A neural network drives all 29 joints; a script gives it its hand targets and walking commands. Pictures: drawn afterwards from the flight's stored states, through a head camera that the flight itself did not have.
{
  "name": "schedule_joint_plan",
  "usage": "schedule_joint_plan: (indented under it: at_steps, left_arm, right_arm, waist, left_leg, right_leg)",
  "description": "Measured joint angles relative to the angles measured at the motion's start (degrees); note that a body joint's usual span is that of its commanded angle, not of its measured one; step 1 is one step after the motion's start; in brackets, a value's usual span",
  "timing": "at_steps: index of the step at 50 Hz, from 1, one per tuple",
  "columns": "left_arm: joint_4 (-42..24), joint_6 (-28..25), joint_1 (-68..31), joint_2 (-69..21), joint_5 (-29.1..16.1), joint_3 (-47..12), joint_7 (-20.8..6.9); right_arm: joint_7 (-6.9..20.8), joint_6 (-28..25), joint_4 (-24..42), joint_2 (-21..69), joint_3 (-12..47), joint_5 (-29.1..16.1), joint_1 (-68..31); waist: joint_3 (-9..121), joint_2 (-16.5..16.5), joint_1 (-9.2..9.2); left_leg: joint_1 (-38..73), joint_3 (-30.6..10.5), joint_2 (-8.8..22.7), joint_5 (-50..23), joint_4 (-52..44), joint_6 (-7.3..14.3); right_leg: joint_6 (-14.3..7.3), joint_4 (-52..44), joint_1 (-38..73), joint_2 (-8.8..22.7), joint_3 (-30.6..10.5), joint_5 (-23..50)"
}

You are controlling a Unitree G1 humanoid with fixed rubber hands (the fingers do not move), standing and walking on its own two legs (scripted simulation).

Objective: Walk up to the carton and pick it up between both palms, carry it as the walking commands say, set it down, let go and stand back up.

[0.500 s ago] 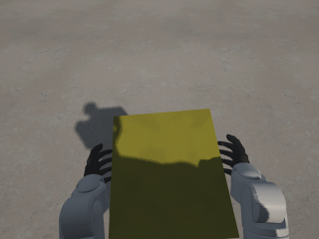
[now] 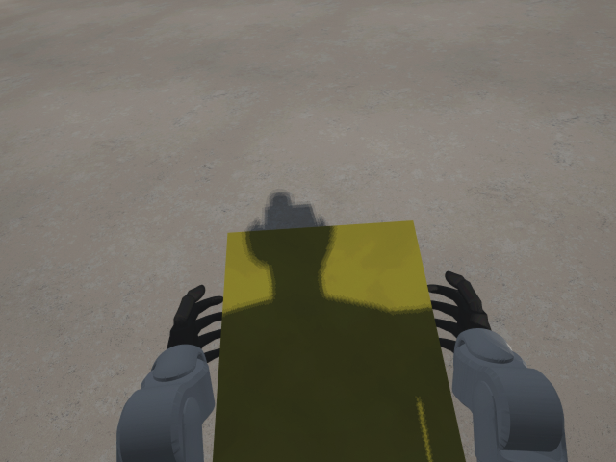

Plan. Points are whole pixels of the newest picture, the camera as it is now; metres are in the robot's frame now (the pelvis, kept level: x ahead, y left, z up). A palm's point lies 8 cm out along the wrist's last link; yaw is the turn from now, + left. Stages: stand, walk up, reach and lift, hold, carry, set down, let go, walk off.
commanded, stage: carry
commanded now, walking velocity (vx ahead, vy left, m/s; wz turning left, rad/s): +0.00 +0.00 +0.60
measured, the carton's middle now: (328, 351) +0.28 -0.01 +0.02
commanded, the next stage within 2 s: none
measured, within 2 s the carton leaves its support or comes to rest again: neither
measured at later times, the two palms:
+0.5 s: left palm (31, 459) +0.16 +0.29 +0.08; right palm (323, 344) +0.26 +0.00 +0.08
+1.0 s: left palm out of the picture +0.01 +0.38 +0.07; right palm (191, 399) +0.21 +0.14 +0.08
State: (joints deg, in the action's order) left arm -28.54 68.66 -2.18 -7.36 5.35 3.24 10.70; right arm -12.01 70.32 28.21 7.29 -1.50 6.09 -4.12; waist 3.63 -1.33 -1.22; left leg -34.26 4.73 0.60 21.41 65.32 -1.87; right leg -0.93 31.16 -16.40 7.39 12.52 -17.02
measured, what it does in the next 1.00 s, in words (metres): steps to the left, turning left: left foot, then right foot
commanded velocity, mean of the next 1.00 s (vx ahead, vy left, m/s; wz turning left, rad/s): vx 0.00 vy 0.00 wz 0.60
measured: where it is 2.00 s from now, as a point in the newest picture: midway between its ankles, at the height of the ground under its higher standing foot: outside the picture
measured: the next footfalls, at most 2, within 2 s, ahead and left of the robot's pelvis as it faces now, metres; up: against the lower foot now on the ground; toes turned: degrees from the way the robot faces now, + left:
left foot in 0.22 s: +0.03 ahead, +0.17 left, +0.00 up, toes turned +18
right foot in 0.60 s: +0.03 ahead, -0.02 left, +0.00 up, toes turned +12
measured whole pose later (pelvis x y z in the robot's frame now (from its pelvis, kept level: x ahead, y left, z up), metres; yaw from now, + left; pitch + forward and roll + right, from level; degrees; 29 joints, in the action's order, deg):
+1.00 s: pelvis -0.09 +0.11 -0.02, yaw +38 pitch +4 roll +2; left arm -28.1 69.5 -4.6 -7.3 5.8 3.4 12.0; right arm -11.2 69.7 25.6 7.5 -3.1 6.1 -7.0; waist 4.1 2.6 -0.4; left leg -23.1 8.7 1.1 16.1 36.6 1.1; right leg 6.0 47.1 -23.4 17.2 14.7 -26.9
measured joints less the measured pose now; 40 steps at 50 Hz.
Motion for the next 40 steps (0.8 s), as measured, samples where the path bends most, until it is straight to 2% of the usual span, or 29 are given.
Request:
schedule_joint_plan:
  at_steps: [3,6,9,11,12,14,16,19,22,28,29,31,32,34,36,38,40]
  left_arm:
    - [-0.75,-0.05,-0.65,0.01,-0.10,0.26,0.16]
    - [-1.00,0.07,-1.51,0.01,-0.09,0.09,0.48]
    - [-0.83,0.46,-2.09,-0.01,0.08,-0.42,0.89]
    - [-0.92,0.85,-2.01,0.02,0.30,-0.54,1.13]
    - [-0.63,0.89,-2.08,0.08,0.36,0.06,1.13]
    - [0.41,1.01,-1.80,0.05,0.42,0.94,1.04]
    - [0.91,1.20,-1.26,0.05,0.15,0.78,1.23]
    - [0.35,0.58,-0.95,0.05,-0.28,-0.15,1.60]
    - [-0.84,-0.32,-1.15,0.04,-0.58,-0.59,1.71]
    - [-1.51,-0.50,-1.33,0.04,-0.58,-0.48,1.07]
    - [-1.43,-0.40,-1.29,0.04,-0.56,-0.46,0.93]
    - [-0.47,-0.46,-1.30,-0.01,-0.33,-0.81,0.58]
    - [0.22,-0.33,-1.23,0.00,-0.19,-1.09,0.46]
    - [0.77,0.05,-0.55,0.03,-0.13,-1.42,0.44]
    - [0.38,0.15,0.32,0.01,-0.10,-1.22,0.43]
    - [-0.17,0.26,0.36,0.00,-0.16,-0.79,0.46]
    - [-0.53,0.31,-0.19,0.01,-0.19,-0.51,0.52]
  right_arm:
    - [-0.12,-0.12,0.33,0.04,0.01,0.10,-1.04]
    - [-0.01,-0.06,0.54,0.11,-0.59,0.14,-1.96]
    - [0.35,0.01,0.39,0.13,-1.45,0.04,-2.29]
    - [0.66,0.09,-0.17,0.16,-1.63,-0.01,-2.56]
    - [0.71,-0.35,-1.28,0.22,-1.23,0.01,-2.77]
    - [0.68,-0.95,-3.53,0.21,-0.64,0.08,-2.80]
    - [0.90,-1.12,-4.40,0.18,-0.81,0.03,-2.22]
    - [1.38,-1.83,-3.27,0.13,-1.41,-0.11,-1.31]
    - [1.41,-2.56,-1.18,0.10,-1.43,-0.18,-0.82]
    - [0.85,-1.84,1.13,0.08,-0.61,0.30,-0.23]
    - [0.74,-1.55,1.34,0.07,-0.49,0.38,-0.07]
    - [0.60,-1.05,1.43,0.00,-0.73,0.53,0.29]
    - [0.58,-0.83,1.33,-0.01,-0.86,0.58,0.88]
    - [0.46,-0.26,1.05,0.01,-1.04,0.27,1.56]
    - [0.38,0.16,0.77,-0.01,-0.68,0.09,1.43]
    - [0.31,0.15,0.59,-0.02,-0.33,0.04,0.96]
    - [0.18,0.05,0.63,-0.01,-0.31,0.03,0.21]
  waist:
    - [-0.33,1.02,0.24]
    - [-0.39,1.85,0.51]
    - [-0.22,2.53,0.65]
    - [0.30,2.68,0.74]
    - [0.35,3.52,0.62]
    - [-0.44,3.73,0.98]
    - [-1.33,3.32,1.63]
    - [-2.14,2.65,2.05]
    - [-2.05,2.06,1.83]
    - [0.12,-0.02,0.87]
    - [0.51,-0.42,0.85]
    - [0.79,-2.11,1.00]
    - [1.00,-1.99,0.94]
    - [0.92,-1.00,0.67]
    - [0.70,-0.45,0.51]
    - [0.51,0.28,0.46]
    - [0.44,1.01,0.52]
  left_leg:
    - [1.38,0.83,1.64,-0.67,-4.52,-0.23]
    - [4.14,1.91,2.33,-0.01,-12.21,0.47]
    - [8.18,3.41,1.85,-0.35,-20.71,1.39]
    - [12.40,4.05,1.09,-5.22,-29.49,2.22]
    - [11.62,3.97,0.21,-4.86,-28.89,3.05]
    - [10.10,3.14,-0.34,-3.51,-26.58,4.37]
    - [10.08,2.25,-0.77,-4.15,-27.54,5.09]
    - [10.13,0.84,-1.96,-6.54,-30.24,5.78]
    - [9.86,-0.49,-3.21,-8.30,-32.08,6.30]
    - [8.54,-3.32,-4.79,-10.31,-33.20,6.30]
    - [8.21,-3.82,-5.01,-10.45,-32.96,6.14]
    - [7.25,-4.98,-4.62,-9.28,-30.65,4.98]
    - [5.86,-4.22,-4.47,-4.26,-25.99,3.89]
    - [2.59,-1.87,-3.69,2.59,-12.58,2.45]
    - [0.85,-0.43,-1.87,2.20,-3.21,1.32]
    - [0.85,0.50,-0.02,0.53,-1.19,0.28]
    - [1.80,1.15,1.34,0.28,-3.65,-0.17]
  right_leg:
    - [0.76,0.17,0.07,2.37,1.84,0.09]
    - [1.80,2.62,-0.88,4.80,3.81,-1.08]
    - [3.35,6.60,-2.04,7.47,5.81,-3.12]
    - [4.76,10.70,-3.34,9.18,6.51,-5.12]
    - [6.02,14.53,-5.20,9.72,4.63,-6.80]
    - [7.66,24.00,-9.33,7.08,-1.12,-15.47]
    - [8.00,30.44,-12.51,4.33,-4.44,-17.63]
    - [7.84,32.49,-15.03,2.00,-6.16,-13.74]
    - [7.20,28.80,-14.91,0.12,-6.82,-11.89]
    - [5.32,12.97,-8.50,-3.68,-6.01,-10.95]
    - [5.02,8.23,-6.22,-4.11,-5.18,-9.34]
    - [2.18,2.95,-3.85,-4.91,-3.41,-1.59]
    - [0.70,2.98,-3.60,-4.42,-2.65,-0.54]
    - [-0.60,2.34,-2.32,-2.72,-1.32,-0.54]
    - [-0.36,0.59,-0.78,-1.28,-0.31,-0.09]
    - [0.31,-0.55,0.03,0.41,0.64,0.61]
    - [0.99,-0.62,0.04,2.24,1.72,0.89]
